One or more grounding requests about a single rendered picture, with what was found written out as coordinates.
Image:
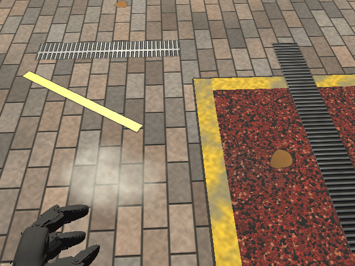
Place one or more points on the robot left hand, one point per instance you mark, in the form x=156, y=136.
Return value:
x=36, y=247

